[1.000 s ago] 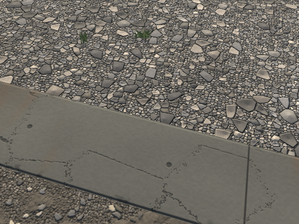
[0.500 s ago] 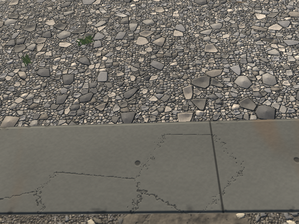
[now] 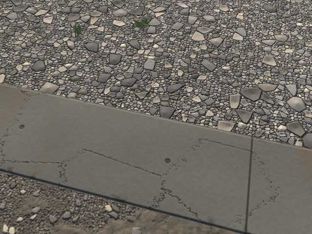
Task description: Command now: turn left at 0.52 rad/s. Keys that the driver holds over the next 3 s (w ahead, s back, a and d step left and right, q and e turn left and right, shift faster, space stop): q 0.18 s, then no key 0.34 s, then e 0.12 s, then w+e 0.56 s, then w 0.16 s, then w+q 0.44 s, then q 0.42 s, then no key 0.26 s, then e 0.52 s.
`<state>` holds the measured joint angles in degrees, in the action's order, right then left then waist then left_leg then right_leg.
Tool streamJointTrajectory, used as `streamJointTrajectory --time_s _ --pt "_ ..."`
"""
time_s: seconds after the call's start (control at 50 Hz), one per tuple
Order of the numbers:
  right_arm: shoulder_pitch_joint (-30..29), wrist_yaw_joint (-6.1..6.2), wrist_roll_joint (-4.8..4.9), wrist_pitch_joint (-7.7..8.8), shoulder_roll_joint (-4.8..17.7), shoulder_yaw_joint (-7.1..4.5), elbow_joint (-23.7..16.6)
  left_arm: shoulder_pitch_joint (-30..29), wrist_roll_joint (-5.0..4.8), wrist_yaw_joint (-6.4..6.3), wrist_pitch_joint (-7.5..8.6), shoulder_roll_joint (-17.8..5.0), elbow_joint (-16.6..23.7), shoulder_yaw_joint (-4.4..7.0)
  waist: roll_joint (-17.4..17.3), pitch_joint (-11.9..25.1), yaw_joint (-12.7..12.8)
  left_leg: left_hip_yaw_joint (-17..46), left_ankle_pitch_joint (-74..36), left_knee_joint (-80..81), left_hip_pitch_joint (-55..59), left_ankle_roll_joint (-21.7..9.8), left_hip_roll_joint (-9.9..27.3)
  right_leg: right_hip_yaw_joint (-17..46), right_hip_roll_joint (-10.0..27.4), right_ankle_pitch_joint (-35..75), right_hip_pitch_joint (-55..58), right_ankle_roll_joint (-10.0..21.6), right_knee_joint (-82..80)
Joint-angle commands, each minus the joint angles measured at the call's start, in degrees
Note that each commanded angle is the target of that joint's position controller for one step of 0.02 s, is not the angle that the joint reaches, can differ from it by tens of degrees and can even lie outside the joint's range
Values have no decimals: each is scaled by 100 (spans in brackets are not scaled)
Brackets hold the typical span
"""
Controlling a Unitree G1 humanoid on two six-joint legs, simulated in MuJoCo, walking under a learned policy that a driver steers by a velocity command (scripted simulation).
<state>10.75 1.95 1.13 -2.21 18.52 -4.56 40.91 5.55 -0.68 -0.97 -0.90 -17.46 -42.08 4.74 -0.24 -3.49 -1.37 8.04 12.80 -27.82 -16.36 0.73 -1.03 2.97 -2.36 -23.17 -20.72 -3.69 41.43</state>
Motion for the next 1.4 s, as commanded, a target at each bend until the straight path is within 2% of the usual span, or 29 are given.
streamJointTrajectory --time_s 0.02,0.04,0.06,0.08,0.1,0.12,0.18,0.28,0.38,0.44,0.46,0.48,0.5,0.54,0.62,0.68,0.72,0.76,0.8,0.88,0.96,1.0,1.02,1.04,1.06,1.08,1.12,1.28,1.4 --pt "-369 21 58 -21 965 -249 -476 322 -22 79 126 -410 275 110 -1038 881 189 1431 -1548 439 489 -1033 1039 -176 -146 777 623 47 -1296" --pt "-416 31 85 -27 877 -216 -500 528 2 77 140 -464 204 152 -963 851 297 1432 -989 308 227 -832 856 -208 -106 1284 1062 140 -1942" --pt "-243 36 34 -18 653 -153 -489 732 67 38 141 -765 186 239 -430 909 255 1164 55 -290 -379 -509 518 402 605 1439 1698 389 -2212" --pt "55 13 -54 18 260 -55 -556 660 177 -19 81 -1340 271 347 1297 812 -10 155 1892 -1630 -1517 -79 -436 1996 1999 2140 1972 1145 -2462" --pt "1 32 -69 87 710 -195 -609 576 379 20 136 -1222 367 291 1416 728 119 157 2493 -2939 -1756 97 -255 2831 2664 2004 1342 1880 -2698" --pt "26 31 -10 80 1053 -323 -492 232 364 12 200 -886 474 181 862 495 -3 264 2100 -3615 -1716 117 -64 2360 2416 1690 1063 1887 -2731" --pt "204 59 -24 -64 824 -329 -269 -216 136 -81 249 -537 522 57 697 210 -66 51 1094 -4203 -1898 334 57 1030 1674 1601 1049 1451 -2659" --pt "-308 9 -21 -7 407 -141 -594 464 140 -160 170 -612 311 53 771 485 329 -171 986 -3012 -1772 544 126 625 1707 2439 1849 1746 -2534" --pt "-314 -79 -60 -2 321 -13 -631 387 51 -25 112 -873 221 110 962 618 359 -765 1101 -1310 -477 434 205 349 1733 3120 1518 1767 -2312" --pt "136 -118 -83 2 304 -11 -412 394 -76 17 89 -764 69 41 803 621 75 -970 -287 611 575 106 64 208 1587 3223 1253 1461 -1863" --pt "176 -100 -112 -1 496 -38 -422 675 -59 36 134 -618 -59 -20 572 697 90 -631 -1019 979 1214 -74 260 93 1428 2787 903 1078 -1705" --pt "321 -40 -155 -13 863 -86 -478 751 169 80 201 -317 2 -137 -375 1064 236 455 -2679 825 1962 -353 1200 -328 1009 1620 371 591 -938" --pt "-135 -56 -239 3 792 -26 -501 816 214 69 223 -89 55 -200 -1246 962 479 882 -2645 677 1276 -1118 1742 -505 606 94 311 231 -1123" --pt "-540 -145 -273 137 148 145 -500 510 192 52 178 -360 2 -168 -856 791 380 449 -1209 802 935 -1004 1249 -345 656 668 673 95 -1415" --pt "-291 -128 -258 239 476 54 -330 397 59 56 113 -708 -122 -107 -481 315 175 -141 -828 634 868 -383 703 -254 639 1719 578 233 -1532" --pt "53 9 -147 158 764 -95 -265 346 -25 22 93 -557 -92 -110 -693 439 -49 296 488 953 1279 -845 1218 -590 282 513 -163 230 -652" --pt "564 58 -127 202 908 -171 -184 -54 -95 55 89 -605 139 -58 -922 3 -447 1499 2304 1749 1278 -1506 2207 -286 536 -972 -1485 348 1222" --pt "425 52 -88 419 661 -120 -142 109 -192 84 94 -560 161 20 -648 -281 -181 1544 2230 1973 1468 -1553 2382 229 822 -759 -2325 447 2027" --pt "75 23 -44 529 487 -100 -188 199 -130 124 126 -503 115 25 -535 -182 -43 762 1541 2075 1607 -1291 2096 158 950 -228 -2232 403 1670" --pt "-172 -92 -76 610 727 -220 -208 168 -73 321 179 -226 164 -121 -480 146 3 -679 373 1925 961 -1052 1612 -386 916 487 -807 329 420" --pt "-59 -220 102 576 913 -293 -74 567 -80 352 139 -431 153 -66 -415 173 231 -1052 1021 1319 496 -927 1732 -914 558 824 265 530 -458" --pt "53 -248 -10 585 562 -161 -43 1647 -128 257 103 -872 -142 197 34 545 721 -1644 226 -468 -253 -568 1365 -980 137 599 1834 871 -695" --pt "-153 -234 -185 616 127 -12 -320 2425 -149 150 121 -1662 -239 433 1571 657 976 -2180 832 -3023 -1659 18 652 1307 1303 -68 2708 1557 -1723" --pt "-386 -174 -117 752 39 49 -690 2285 -40 224 303 -1931 29 377 1825 1038 789 -859 2229 -4409 -3093 142 -187 4586 2265 -1554 3076 2493 -3122" --pt "-524 -219 138 871 516 -42 -681 1994 -22 282 452 -1454 118 242 1001 761 804 -340 1817 -4830 -3625 -25 223 4341 2462 -1749 3030 2476 -3326" --pt "-485 -254 181 947 623 -56 -640 1797 -13 293 527 -1112 159 140 884 473 642 -348 1283 -4618 -3606 -219 460 3679 2267 -1389 2711 2267 -3152" --pt "-312 -216 -109 991 661 -111 -448 1238 3 255 518 -767 292 21 425 195 302 -317 399 -3720 -2970 -248 780 2476 1735 12 1943 1861 -2990" --pt "-1104 -331 -133 841 106 40 -566 1629 -10 -20 501 -707 183 9 501 83 439 -729 -1848 -1094 -2156 222 322 739 932 2592 1491 1474 -3143" --pt "-1834 -540 -29 939 101 93 -755 2058 -33 -46 446 -747 -129 34 505 -219 702 -822 -2145 -34 -2095 -78 225 791 1314 2651 2073 1467 -2961"
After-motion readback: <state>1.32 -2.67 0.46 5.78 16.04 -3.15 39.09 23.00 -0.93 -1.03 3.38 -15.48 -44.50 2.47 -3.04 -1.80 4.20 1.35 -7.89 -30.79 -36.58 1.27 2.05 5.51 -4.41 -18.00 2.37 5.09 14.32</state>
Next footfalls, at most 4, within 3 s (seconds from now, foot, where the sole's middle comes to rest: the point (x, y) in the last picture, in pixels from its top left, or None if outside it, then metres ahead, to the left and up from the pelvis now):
0.06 right None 0.05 -0.12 -0.78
0.46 left None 0.01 0.13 -0.78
1.00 right None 0.16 -0.14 -0.78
1.52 left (164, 209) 0.55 -0.03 -0.78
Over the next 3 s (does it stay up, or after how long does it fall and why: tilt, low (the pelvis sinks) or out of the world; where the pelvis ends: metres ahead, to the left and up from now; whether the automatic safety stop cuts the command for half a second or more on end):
stays up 0.63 -0.13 0.00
